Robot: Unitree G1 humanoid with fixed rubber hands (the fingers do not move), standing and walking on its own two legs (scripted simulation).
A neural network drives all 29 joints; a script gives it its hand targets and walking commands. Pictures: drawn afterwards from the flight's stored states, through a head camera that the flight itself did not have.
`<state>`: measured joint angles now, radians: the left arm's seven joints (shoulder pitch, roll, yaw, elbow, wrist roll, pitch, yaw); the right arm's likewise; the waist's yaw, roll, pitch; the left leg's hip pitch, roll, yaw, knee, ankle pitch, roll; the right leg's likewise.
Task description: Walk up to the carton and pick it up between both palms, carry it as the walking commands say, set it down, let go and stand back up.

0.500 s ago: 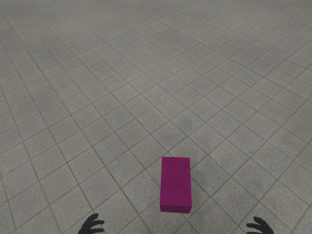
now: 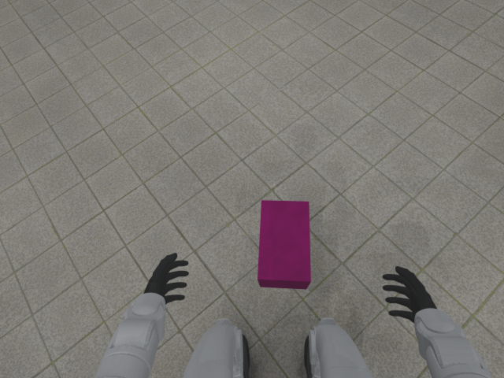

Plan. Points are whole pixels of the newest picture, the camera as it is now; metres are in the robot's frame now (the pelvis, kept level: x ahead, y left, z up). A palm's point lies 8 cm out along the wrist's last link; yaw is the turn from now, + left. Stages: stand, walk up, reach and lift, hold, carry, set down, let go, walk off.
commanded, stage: reach and lift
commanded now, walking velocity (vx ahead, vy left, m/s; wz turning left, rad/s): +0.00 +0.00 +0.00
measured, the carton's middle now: (284, 245) +0.47 -0.03 -0.63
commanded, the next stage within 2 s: none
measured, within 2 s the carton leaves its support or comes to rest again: neither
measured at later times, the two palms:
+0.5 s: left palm (190, 227) +0.37 +0.17 -0.13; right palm (389, 232) +0.36 -0.22 -0.14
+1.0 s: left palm (209, 194) +0.46 +0.15 -0.17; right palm (372, 194) +0.46 -0.21 -0.17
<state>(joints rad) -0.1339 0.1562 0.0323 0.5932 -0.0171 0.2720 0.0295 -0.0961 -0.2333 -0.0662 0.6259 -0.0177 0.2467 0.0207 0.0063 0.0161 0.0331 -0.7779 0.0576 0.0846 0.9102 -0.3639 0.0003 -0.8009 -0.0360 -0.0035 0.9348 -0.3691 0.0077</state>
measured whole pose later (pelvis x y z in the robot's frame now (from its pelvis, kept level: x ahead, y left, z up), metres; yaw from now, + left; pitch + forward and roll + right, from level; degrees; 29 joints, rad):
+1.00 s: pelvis -0.01 +0.00 -0.06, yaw +1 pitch +43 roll +1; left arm -0.97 0.10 0.22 0.82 -0.04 0.08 0.13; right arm -0.96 -0.23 -0.30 0.86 0.02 0.03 -0.06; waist 0.01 0.03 -0.05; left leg -1.48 0.05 0.06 1.06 -0.33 0.00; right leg -1.50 -0.03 0.01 1.08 -0.33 0.00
